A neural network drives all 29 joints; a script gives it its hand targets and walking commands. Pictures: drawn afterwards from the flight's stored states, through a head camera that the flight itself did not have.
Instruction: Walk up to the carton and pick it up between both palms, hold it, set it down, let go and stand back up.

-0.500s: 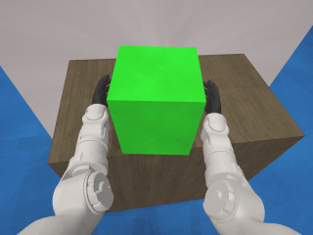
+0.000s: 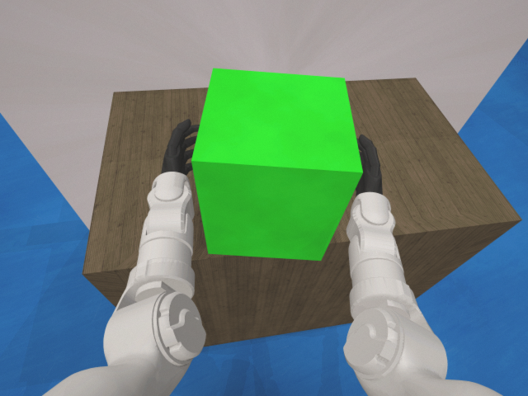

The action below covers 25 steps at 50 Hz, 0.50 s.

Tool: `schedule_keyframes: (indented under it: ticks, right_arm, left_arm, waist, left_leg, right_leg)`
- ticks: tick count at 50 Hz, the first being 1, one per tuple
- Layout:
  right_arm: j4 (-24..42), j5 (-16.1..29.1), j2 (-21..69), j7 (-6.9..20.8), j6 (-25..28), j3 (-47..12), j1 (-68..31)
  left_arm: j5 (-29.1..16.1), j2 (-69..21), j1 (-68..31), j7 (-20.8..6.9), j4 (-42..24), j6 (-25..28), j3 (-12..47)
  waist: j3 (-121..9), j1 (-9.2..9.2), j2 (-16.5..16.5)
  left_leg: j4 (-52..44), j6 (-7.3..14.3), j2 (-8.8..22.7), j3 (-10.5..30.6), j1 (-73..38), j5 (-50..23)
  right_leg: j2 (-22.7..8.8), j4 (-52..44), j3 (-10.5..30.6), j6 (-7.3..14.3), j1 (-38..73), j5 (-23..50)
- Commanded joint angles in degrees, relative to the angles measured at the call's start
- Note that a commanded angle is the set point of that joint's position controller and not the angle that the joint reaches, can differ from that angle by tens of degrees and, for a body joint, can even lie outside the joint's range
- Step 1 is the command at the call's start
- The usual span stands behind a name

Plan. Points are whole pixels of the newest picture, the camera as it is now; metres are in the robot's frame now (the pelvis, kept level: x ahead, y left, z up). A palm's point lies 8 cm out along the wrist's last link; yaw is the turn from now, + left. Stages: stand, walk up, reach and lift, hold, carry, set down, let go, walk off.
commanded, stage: set down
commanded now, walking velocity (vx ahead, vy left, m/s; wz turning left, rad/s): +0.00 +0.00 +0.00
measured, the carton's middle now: (271, 172) +0.46 +0.03 +0.05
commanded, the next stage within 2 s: none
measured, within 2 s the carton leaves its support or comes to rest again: neither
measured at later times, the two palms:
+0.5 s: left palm (176, 172) +0.41 +0.18 +0.09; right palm (367, 187) +0.41 -0.12 +0.09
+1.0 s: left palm (171, 173) +0.43 +0.19 +0.06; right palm (362, 187) +0.44 -0.12 +0.06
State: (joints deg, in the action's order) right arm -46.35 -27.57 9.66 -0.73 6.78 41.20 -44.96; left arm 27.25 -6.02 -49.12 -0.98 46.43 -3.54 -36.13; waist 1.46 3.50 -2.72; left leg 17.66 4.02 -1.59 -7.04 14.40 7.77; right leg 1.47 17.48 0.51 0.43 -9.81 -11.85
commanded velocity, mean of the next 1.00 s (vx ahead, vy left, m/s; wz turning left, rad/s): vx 0.00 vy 0.00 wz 0.00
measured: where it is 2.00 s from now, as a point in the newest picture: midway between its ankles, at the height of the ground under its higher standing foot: outside the picture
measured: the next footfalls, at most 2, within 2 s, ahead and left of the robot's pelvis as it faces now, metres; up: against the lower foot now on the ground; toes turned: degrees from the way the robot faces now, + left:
none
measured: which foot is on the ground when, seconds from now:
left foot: down 0.00-1.00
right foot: down 0.00-1.00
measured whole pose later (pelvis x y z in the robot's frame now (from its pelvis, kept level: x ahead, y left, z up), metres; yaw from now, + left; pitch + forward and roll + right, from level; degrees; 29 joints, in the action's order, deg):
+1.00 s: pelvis -0.01 -0.01 -0.01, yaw +0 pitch +18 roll -2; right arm -64.9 -1.3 -2.6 -6.6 5.2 14.2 -52.0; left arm 3.3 10.7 -56.3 5.3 73.7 9.1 -15.2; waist -10.4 1.9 -1.8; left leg 26.4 3.0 1.4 -6.0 35.2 9.2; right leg 3.9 22.5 -0.9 1.7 -28.8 -11.5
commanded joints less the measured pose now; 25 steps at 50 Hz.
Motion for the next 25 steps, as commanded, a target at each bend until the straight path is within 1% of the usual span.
schedule_keyframes:
  ticks: [1,3,4,5,6,7,8,9,10,11,12,13,14,15,16,17,18,19,20,21,22,25]
  right_arm:
    - [-2.4,-1.9,22.5,7.8,0.9,-16.0,-29.3]
    - [-3.5,-2.3,22.0,8.1,0.4,-15.7,-28.4]
    - [-3.0,-2.7,22.2,8.1,0.4,-15.5,-28.2]
    - [-3.4,-2.4,21.8,8.1,0.2,-15.2,-28.1]
    - [-3.3,-2.7,22.6,8.1,0.2,-15.3,-28.1]
    - [-3.2,-2.9,22.7,8.1,0.1,-15.1,-27.7]
    - [-2.5,-3.0,22.7,8.1,0.3,-14.9,-27.5]
    - [-3.1,-3.6,22.6,8.2,0.4,-14.1,-27.5]
    - [-3.7,-3.8,22.4,8.4,0.1,-13.7,-26.6]
    - [-3.5,-4.1,22.2,8.4,0.1,-13.1,-26.3]
    - [-3.4,-4.4,22.0,8.4,-0.2,-12.6,-26.9]
    - [-3.3,-4.3,22.0,8.3,-0.3,-12.5,-26.7]
    - [-3.4,-4.6,21.9,8.4,-0.4,-12.5,-26.4]
    - [-3.3,-4.8,21.7,8.4,-0.4,-12.4,-26.3]
    - [-3.9,-4.9,21.9,8.5,-0.6,-12.2,-25.1]
    - [-3.8,-5.1,22.1,8.5,-0.7,-12.0,-25.4]
    - [-3.1,-5.4,22.5,8.5,-0.7,-12.1,-25.9]
    - [-3.0,-5.3,21.9,8.4,-0.8,-12.0,-25.4]
    - [-2.4,-5.5,22.1,8.3,-1.0,-12.0,-25.4]
    - [-3.1,-4.5,22.2,8.6,0.1,-11.3,-23.3]
    - [-3.4,-4.9,21.8,8.7,0.7,-11.3,-23.3]
    - [-2.6,-5.5,21.3,8.9,0.7,-11.4,-23.9]
  left_arm:
    - [0.9,-17.8,-24.7,-4.3,2.1,-0.6,10.7]
    - [1.5,-17.6,-24.5,-4.0,2.1,-0.7,10.2]
    - [1.7,-17.9,-23.9,-4.1,2.3,-0.8,9.8]
    - [1.2,-17.6,-24.8,-4.1,1.9,-0.6,9.5]
    - [1.8,-17.9,-24.6,-4.2,2.3,-0.5,9.6]
    - [2.2,-18.3,-23.7,-4.3,2.9,-0.5,9.1]
    - [1.9,-19.0,-24.0,-4.3,1.8,-0.2,9.7]
    - [1.9,-18.8,-24.3,-4.1,2.1,0.0,9.8]
    - [2.3,-18.4,-23.9,-3.9,2.4,0.0,9.4]
    - [2.6,-18.5,-23.3,-3.9,2.5,0.0,9.3]
    - [2.6,-18.3,-23.7,-4.0,2.7,-0.2,8.7]
    - [2.4,-17.6,-24.0,-4.0,2.0,0.0,8.5]
    - [2.5,-17.7,-23.7,-4.1,2.1,0.0,8.1]
    - [2.7,-17.4,-23.9,-4.0,1.9,0.1,8.0]
    - [3.0,-17.3,-23.0,-4.0,2.2,0.1,7.9]
    - [3.2,-17.6,-23.4,-4.0,2.2,0.2,7.8]
    - [3.6,-18.1,-22.8,-4.1,3.4,0.1,6.8]
    - [3.8,-17.6,-21.9,-4.2,3.8,0.1,6.8]
    - [3.6,-16.9,-22.2,-4.4,3.5,0.2,6.3]
    - [2.9,-19.0,-21.9,-4.7,1.0,0.9,8.5]
    - [3.0,-19.4,-21.4,-4.7,0.9,1.2,8.9]
    - [2.9,-18.5,-21.9,-4.9,0.8,1.3,8.7]
  waist:
    - [-28.9,2.65,2.1]
    - [-28.2,2.60,2.7]
    - [-27.6,2.56,2.2]
    - [-28.1,2.42,2.4]
    - [-28.7,2.41,1.8]
    - [-28.0,2.51,2.1]
    - [-29.3,2.16,3.0]
    - [-29.0,2.13,3.4]
    - [-28.1,1.84,3.3]
    - [-27.8,1.87,3.8]
    - [-27.4,1.53,2.8]
    - [-27.1,1.63,2.4]
    - [-27.6,1.55,2.6]
    - [-28.0,1.30,1.8]
    - [-27.2,1.71,2.3]
    - [-27.1,1.57,2.7]
    - [-26.4,1.98,2.0]
    - [-25.3,1.55,2.5]
    - [-25.8,1.78,1.5]
    - [-27.0,0.42,2.6]
    - [-27.8,0.94,3.4]
    - [-27.1,1.12,3.3]
  left_leg:
    - [3.6,-2.6,4.3,-0.2,-25.1,-29.1]
    - [3.5,-2.6,4.5,-0.3,-24.9,-27.9]
    - [3.7,-2.4,4.4,-0.5,-24.2,-27.8]
    - [3.6,-2.4,4.4,-0.2,-23.8,-28.3]
    - [3.6,-2.1,4.3,-0.3,-24.0,-27.3]
    - [3.4,-2.0,4.3,-0.2,-23.7,-26.6]
    - [3.4,-2.3,4.2,-0.1,-23.6,-27.5]
    - [3.3,-2.5,4.3,0.0,-24.1,-27.4]
    - [3.7,-2.3,4.4,-0.2,-25.0,-27.0]
    - [3.4,-2.8,4.5,0.2,-25.0,-27.5]
    - [3.3,-2.2,4.4,0.1,-24.8,-26.5]
    - [3.2,-2.0,4.0,0.1,-23.8,-25.4]
    - [3.0,-2.1,3.9,0.1,-23.6,-25.1]
    - [2.7,-2.0,4.0,0.4,-24.0,-25.8]
    - [2.9,-2.2,4.1,0.3,-24.6,-26.5]
    - [2.9,-2.3,3.9,0.2,-24.5,-26.5]
    - [3.2,-2.1,3.9,0.0,-24.5,-26.8]
    - [3.1,-2.1,4.1,0.5,-23.7,-27.4]
    - [3.0,-1.6,3.7,-0.1,-23.0,-25.7]
    - [3.7,-3.6,5.3,-0.5,-27.3,-30.7]
    - [4.7,-3.7,5.5,-0.1,-27.9,-34.2]
    - [4.8,-3.7,5.2,-0.6,-27.0,-33.4]
  right_leg:
    - [-0.4,-2.3,-6.5,-3.9,-6.7,9.1]
    - [-0.4,-2.9,-6.4,-3.7,-7.4,7.5]
    - [-0.5,-3.1,-6.2,-3.9,-7.0,8.0]
    - [-0.6,-2.9,-6.1,-3.8,-6.9,9.1]
    - [-0.6,-2.6,-6.1,-4.1,-6.9,8.6]
    - [-0.7,-3.1,-5.8,-4.2,-6.4,8.0]
    - [-0.6,-2.9,-6.0,-4.0,-6.7,9.0]
    - [-0.3,-2.8,-6.4,-3.9,-7.2,7.5]
    - [-0.5,-3.2,-6.4,-3.8,-7.8,6.3]
    - [-0.4,-3.4,-6.7,-3.6,-8.5,5.9]
    - [-0.5,-3.7,-6.4,-3.7,-8.7,5.9]
    - [-0.8,-3.2,-5.8,-3.8,-7.6,6.7]
    - [-0.6,-3.1,-6.3,-4.1,-7.5,6.9]
    - [-0.5,-2.9,-6.2,-4.3,-7.1,7.3]
    - [-0.4,-3.1,-6.3,-4.3,-7.6,7.1]
    - [-0.4,-3.4,-6.4,-4.2,-7.8,6.8]
    - [-0.5,-3.3,-6.3,-4.4,-8.0,7.5]
    - [-0.6,-3.4,-6.1,-4.2,-7.4,7.6]
    - [-0.6,-3.6,-6.0,-4.4,-6.8,7.2]
    - [0.4,-3.3,-7.6,-2.4,-7.8,8.4]
    - [0.0,-5.0,-6.8,-1.4,-9.2,6.9]
    - [-0.1,-4.7,-6.6,-1.9,-7.9,8.0]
